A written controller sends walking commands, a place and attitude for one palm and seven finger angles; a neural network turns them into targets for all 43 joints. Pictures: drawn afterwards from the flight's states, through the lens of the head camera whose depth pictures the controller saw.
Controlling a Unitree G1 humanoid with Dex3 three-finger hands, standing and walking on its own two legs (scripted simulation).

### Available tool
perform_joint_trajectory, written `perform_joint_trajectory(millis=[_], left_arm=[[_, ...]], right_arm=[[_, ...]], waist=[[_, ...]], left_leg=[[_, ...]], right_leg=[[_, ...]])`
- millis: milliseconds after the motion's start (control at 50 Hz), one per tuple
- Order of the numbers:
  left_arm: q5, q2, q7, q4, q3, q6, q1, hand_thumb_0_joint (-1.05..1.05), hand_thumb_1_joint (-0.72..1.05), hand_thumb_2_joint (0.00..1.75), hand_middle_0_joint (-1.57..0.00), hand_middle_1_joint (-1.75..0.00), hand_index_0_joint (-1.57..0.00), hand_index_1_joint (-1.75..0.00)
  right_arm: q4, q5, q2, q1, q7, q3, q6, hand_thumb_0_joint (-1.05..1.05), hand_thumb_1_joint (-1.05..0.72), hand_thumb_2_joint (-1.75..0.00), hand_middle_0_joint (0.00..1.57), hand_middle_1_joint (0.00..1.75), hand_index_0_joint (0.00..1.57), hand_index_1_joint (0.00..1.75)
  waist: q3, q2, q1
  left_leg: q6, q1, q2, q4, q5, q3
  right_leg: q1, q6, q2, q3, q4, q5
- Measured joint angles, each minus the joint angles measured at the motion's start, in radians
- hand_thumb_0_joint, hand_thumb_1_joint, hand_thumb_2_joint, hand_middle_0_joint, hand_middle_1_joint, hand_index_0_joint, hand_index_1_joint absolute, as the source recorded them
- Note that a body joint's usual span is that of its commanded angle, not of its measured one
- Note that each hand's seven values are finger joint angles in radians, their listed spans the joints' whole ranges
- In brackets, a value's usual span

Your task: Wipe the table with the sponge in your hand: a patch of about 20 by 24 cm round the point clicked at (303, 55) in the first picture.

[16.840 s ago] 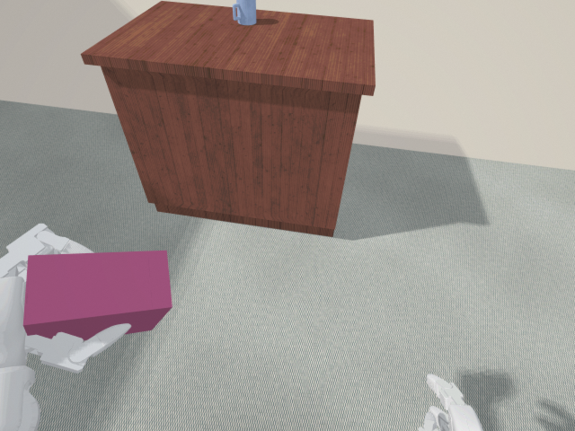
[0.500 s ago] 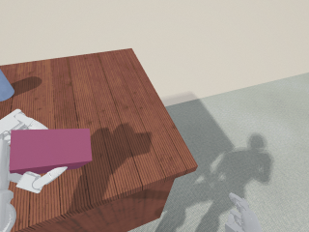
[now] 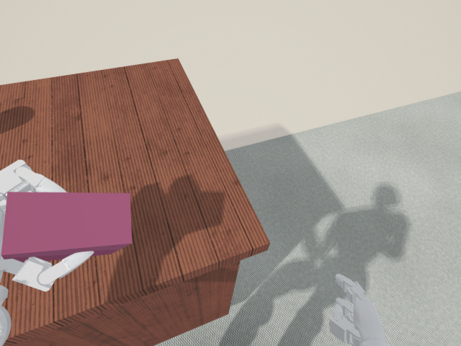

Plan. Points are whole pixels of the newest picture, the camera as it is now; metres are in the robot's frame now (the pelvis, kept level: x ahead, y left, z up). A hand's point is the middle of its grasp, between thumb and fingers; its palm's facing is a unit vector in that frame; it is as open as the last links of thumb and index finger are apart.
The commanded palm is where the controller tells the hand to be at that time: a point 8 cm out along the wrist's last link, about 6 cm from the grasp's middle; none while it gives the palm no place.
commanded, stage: shuffle to correct the standing spot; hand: left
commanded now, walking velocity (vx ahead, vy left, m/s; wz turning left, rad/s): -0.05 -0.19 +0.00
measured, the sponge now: (86, 228) +0.23 +0.21 +0.14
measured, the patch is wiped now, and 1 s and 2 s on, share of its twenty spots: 0.00 0.00 0.00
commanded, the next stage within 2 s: come to a stop and stand still in 0.16 s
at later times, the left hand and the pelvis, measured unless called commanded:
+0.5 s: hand (74, 224) +0.23 +0.22 +0.16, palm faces +0.36 -0.85 -0.39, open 9.8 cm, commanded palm +0.17 +0.26 +0.18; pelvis +0.01 -0.02 +0.00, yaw +0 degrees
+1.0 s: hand (12, 219) +0.22 +0.29 +0.16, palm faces +0.38 -0.85 -0.36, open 9.8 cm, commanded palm +0.17 +0.32 +0.18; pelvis +0.01 +0.04 +0.00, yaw +1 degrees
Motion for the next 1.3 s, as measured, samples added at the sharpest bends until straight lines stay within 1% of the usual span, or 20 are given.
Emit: perform_joint_trajectory(millis=[120,200,280,340,380,420,520,660,860,1000,1140,1300], left_arm=[[-0.01,-0.016,0.001,0.009,-0.011,0.023,0.003,-0.02,-0.48,1.02,-0.76,-1.35,-0.78,-1.35],[-0.012,-0.022,0.007,-0.003,-0.017,0.025,-0.004,-0.02,-0.48,1.02,-0.76,-1.35,-0.78,-1.35],[-0.015,-0.02,0.011,-0.013,-0.018,0.02,-0.001,-0.02,-0.48,1.02,-0.76,-1.35,-0.78,-1.35],[-0.015,-0.018,0.017,-0.004,-0.017,0.013,0.01,-0.02,-0.48,1.02,-0.76,-1.35,-0.78,-1.35],[-0.01,-0.022,0.025,0.007,-0.017,0.011,0.021,-0.02,-0.48,1.02,-0.76,-1.35,-0.78,-1.35],[-0.004,-0.027,0.033,0.016,-0.019,0.011,0.031,-0.02,-0.48,1.02,-0.76,-1.35,-0.78,-1.35],[0.01,-0.033,0.042,0.025,-0.034,0.014,0.024,-0.02,-0.48,1.02,-0.76,-1.35,-0.78,-1.35],[0.014,-0.032,0.036,0.041,-0.04,0.019,0.01,-0.02,-0.48,1.02,-0.76,-1.35,-0.78,-1.35],[0.024,-0.04,0.037,0.04,-0.05,0.03,-0.006,-0.02,-0.48,1.02,-0.76,-1.35,-0.78,-1.35],[0.03,-0.032,0.041,0.024,-0.042,0.019,-0.02,-0.02,-0.48,1.02,-0.76,-1.35,-0.78,-1.35],[0.031,-0.02,0.036,0.023,-0.035,0.012,-0.001,-0.02,-0.49,1.02,-0.76,-1.35,-0.78,-1.35],[0.036,-0.029,0.039,0.032,-0.036,0.013,0.007,-0.02,-0.49,1.02,-0.76,-1.35,-0.78,-1.35]], right_arm=[[0.011,0.002,-0.026,0.009,-0.014,-0.016,0.003,0.01,-0.9,-0.9,0.21,0.3,0.2,0.3],[0.019,0.003,-0.036,0.017,-0.019,-0.025,0.005,0.01,-0.9,-0.9,0.2,0.3,0.2,0.3],[0.026,0.006,-0.04,0.029,-0.02,-0.031,0.01,0.01,-0.9,-0.9,0.2,0.3,0.2,0.3],[0.032,0.01,-0.042,0.038,-0.019,-0.031,0.016,0.01,-0.91,-0.9,0.2,0.3,0.2,0.3],[0.038,0.013,-0.044,0.042,-0.019,-0.027,0.019,0.01,-0.91,-0.9,0.2,0.3,0.2,0.3],[0.044,0.013,-0.046,0.043,-0.019,-0.022,0.023,0.01,-0.91,-0.9,0.2,0.3,0.2,0.3],[0.05,0.011,-0.048,0.033,-0.022,-0.012,0.022,0.01,-0.91,-0.9,0.2,0.3,0.2,0.3],[0.035,0.011,-0.024,0.002,-0.019,0.003,0.025,0.01,-0.91,-0.9,0.2,0.3,0.2,0.3],[0.023,0.003,0.0,0.011,-0.024,0.023,0.015,0.01,-0.9,-0.9,0.21,0.3,0.2,0.3],[0.022,-0.001,0.005,0.019,-0.026,0.022,0.006,0.01,-0.9,-0.9,0.21,0.3,0.2,0.3],[0.02,-0.004,0.008,0.03,-0.026,0.017,0.003,0.01,-0.9,-0.9,0.21,0.3,0.2,0.3],[0.033,-0.003,0.007,0.045,-0.028,0.013,-0.002,0.01,-0.9,-0.9,0.21,0.3,0.2,0.3]], waist=[[-0.007,0.007,0.007],[-0.013,0.009,0.002],[-0.025,0.009,-0.011],[-0.033,0.008,-0.023],[-0.036,0.008,-0.025],[-0.036,0.009,-0.025],[-0.022,0.02,-0.013],[-0.018,0.029,-0.003],[-0.023,0.003,0.011],[-0.018,-0.01,0.005],[-0.014,-0.008,-0.004],[-0.006,0.0,0.002]], left_leg=[[-0.021,-0.013,0.02,0.019,-0.007,-0.007],[-0.031,-0.023,0.032,0.039,-0.016,-0.016],[-0.021,-0.032,0.041,0.061,-0.031,-0.024],[-0.011,-0.032,0.043,0.067,-0.037,-0.03],[-0.007,-0.022,0.039,0.058,-0.036,-0.036],[-0.011,-0.004,0.034,0.036,-0.027,-0.034],[-0.026,0.034,0.017,-0.01,-0.009,-0.025],[-0.002,0.05,-0.009,-0.032,0.001,-0.013],[0.036,0.062,-0.048,-0.065,0.018,-0.006],[0.056,0.068,-0.071,-0.081,0.025,0.003],[0.067,0.07,-0.087,-0.092,0.031,0.011],[0.07,0.069,-0.093,-0.096,0.035,0.012]], right_leg=[[-0.016,-0.024,0.019,-0.006,0.024,-0.013],[-0.022,-0.038,0.031,-0.014,0.038,-0.022],[-0.022,-0.047,0.041,-0.021,0.045,-0.031],[-0.015,-0.048,0.044,-0.024,0.038,-0.033],[-0.003,-0.043,0.045,-0.021,0.023,-0.029],[0.011,-0.036,0.041,-0.015,0.007,-0.023],[0.036,-0.016,0.024,-0.006,-0.013,-0.014],[0.047,0.001,-0.002,0.004,-0.024,-0.005],[0.057,0.036,-0.039,0.009,-0.048,0.01],[0.059,0.058,-0.062,0.016,-0.053,0.016],[0.054,0.073,-0.078,0.024,-0.052,0.019],[0.049,0.076,-0.084,0.025,-0.046,0.018]])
